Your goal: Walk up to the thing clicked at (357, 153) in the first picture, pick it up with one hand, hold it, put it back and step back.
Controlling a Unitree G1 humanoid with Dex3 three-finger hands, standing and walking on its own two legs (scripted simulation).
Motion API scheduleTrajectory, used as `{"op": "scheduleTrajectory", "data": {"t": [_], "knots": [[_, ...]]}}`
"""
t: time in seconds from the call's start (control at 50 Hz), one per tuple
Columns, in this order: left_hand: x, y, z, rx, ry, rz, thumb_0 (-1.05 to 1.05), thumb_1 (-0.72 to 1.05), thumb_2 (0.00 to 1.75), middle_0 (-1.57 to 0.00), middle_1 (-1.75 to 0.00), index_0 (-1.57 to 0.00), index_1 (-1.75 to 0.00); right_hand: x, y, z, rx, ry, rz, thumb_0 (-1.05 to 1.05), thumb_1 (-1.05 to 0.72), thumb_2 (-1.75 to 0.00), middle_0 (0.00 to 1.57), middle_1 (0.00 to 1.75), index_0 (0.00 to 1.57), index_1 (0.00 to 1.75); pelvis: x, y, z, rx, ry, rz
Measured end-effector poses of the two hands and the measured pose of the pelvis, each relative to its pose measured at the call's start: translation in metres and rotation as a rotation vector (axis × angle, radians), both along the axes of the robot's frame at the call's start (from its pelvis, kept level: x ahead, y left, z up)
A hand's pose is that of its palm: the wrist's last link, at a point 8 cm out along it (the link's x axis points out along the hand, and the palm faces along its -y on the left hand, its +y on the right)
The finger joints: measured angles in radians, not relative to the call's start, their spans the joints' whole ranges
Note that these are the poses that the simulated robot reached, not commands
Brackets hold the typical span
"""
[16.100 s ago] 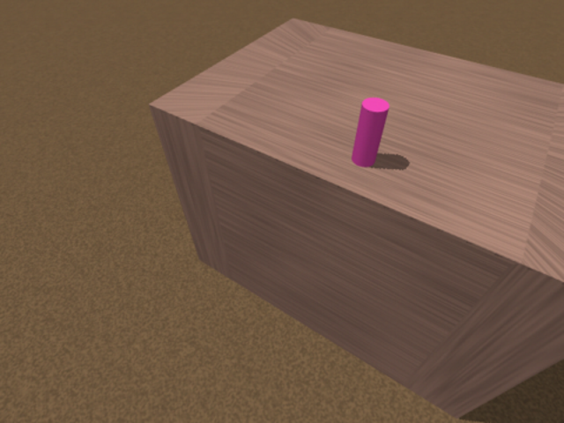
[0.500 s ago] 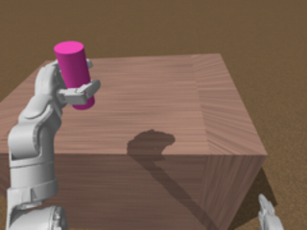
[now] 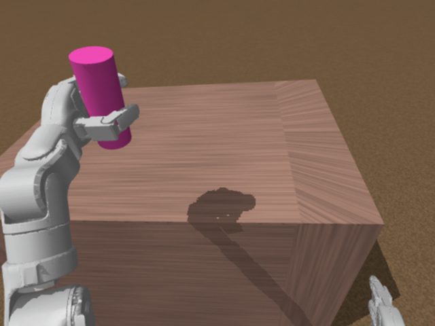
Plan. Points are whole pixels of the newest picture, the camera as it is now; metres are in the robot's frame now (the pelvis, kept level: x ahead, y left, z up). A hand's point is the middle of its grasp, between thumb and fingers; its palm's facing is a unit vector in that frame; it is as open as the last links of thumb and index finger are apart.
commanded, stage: hold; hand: left
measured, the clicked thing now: (104, 102) +0.34 +0.17 +0.31
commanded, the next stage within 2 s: none
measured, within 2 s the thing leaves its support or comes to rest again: neither
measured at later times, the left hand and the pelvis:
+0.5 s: hand (109, 111) +0.33 +0.16 +0.30, palm faces +0.07 -1.00 +0.00, open 7.5 cm; pelvis -0.01 +0.00 +0.00, yaw +0 degrees
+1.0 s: hand (109, 115) +0.32 +0.16 +0.30, palm faces +0.09 -1.00 +0.00, open 7.5 cm; pelvis -0.01 +0.00 +0.00, yaw +0 degrees
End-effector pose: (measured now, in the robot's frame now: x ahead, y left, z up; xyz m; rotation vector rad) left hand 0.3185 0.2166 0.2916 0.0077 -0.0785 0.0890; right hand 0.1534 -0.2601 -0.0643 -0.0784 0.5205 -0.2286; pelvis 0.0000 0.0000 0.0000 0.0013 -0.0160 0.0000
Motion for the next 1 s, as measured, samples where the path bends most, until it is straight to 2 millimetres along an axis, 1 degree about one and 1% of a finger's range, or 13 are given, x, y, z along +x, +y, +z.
{"op": "scheduleTrajectory", "data": {"t": [0.1,0.2,0.34,0.48,0.56,0.68,0.82,0.9,1.0], "knots": [[-0.004,-0.002,0.005,0.006,-0.011,-0.005,-0.03,-0.10,1.07,-0.93,-1.07,-0.89,-1.07,0.003,0.002,0.001,0.009,-0.010,0.007,-0.01,0.53,-0.05,0.05,0.05,0.05,0.05,0.000,0.000,0.000,0.001,-0.002,0.000],[-0.007,-0.005,0.006,0.002,0.005,-0.017,-0.03,-0.11,1.07,-0.94,-1.07,-0.89,-1.07,0.003,0.003,0.001,0.016,-0.016,0.012,-0.01,0.53,-0.05,0.05,0.05,0.05,0.05,-0.001,0.000,0.000,0.001,-0.006,0.001],[-0.007,-0.001,0.012,-0.010,0.009,0.003,-0.03,-0.11,1.07,-0.94,-1.07,-0.89,-1.07,-0.002,0.002,0.000,0.011,-0.016,0.009,-0.01,0.54,-0.05,0.05,0.05,0.05,0.05,-0.005,-0.001,0.000,0.002,-0.010,0.002],[-0.011,-0.003,0.006,-0.006,0.017,-0.015,-0.03,-0.11,1.07,-0.94,-1.07,-0.89,-1.07,-0.008,0.004,0.003,0.008,-0.027,0.013,-0.01,0.54,-0.05,0.05,0.05,0.05,0.05,-0.009,0.000,-0.001,0.002,-0.008,-0.001],[-0.015,-0.003,0.007,0.000,0.011,-0.012,-0.03,-0.11,1.07,-0.94,-1.07,-0.89,-1.07,-0.011,0.005,0.002,0.010,-0.026,0.008,-0.01,0.54,-0.05,0.05,0.05,0.05,0.05,-0.012,0.002,-0.001,0.000,-0.011,-0.003],[-0.018,-0.002,0.011,-0.005,-0.005,-0.009,-0.03,-0.11,1.07,-0.94,-1.07,-0.89,-1.07,-0.012,0.007,0.002,0.015,-0.036,0.007,-0.01,0.54,-0.05,0.05,0.05,0.05,0.05,-0.013,0.002,-0.001,-0.001,-0.013,-0.004],[-0.022,-0.004,0.004,0.000,0.019,-0.015,-0.03,-0.11,1.07,-0.94,-1.07,-0.89,-1.07,-0.011,0.009,0.002,0.023,-0.048,0.014,-0.01,0.54,-0.05,0.05,0.05,0.05,0.05,-0.014,0.002,-0.001,0.000,-0.014,-0.004],[-0.023,-0.007,0.001,-0.002,0.021,-0.020,-0.03,-0.11,1.07,-0.93,-1.07,-0.89,-1.07,-0.012,0.008,0.001,0.023,-0.043,0.011,-0.01,0.54,-0.05,0.05,0.05,0.05,0.05,-0.014,0.001,-0.001,0.001,-0.013,-0.003],[-0.020,-0.006,0.004,-0.008,0.011,-0.004,-0.03,-0.11,1.07,-0.93,-1.07,-0.89,-1.07,-0.011,0.005,0.001,0.013,-0.043,0.000,-0.01,0.54,-0.05,0.05,0.05,0.05,0.05,-0.013,0.000,-0.001,0.002,-0.013,-0.002]]}}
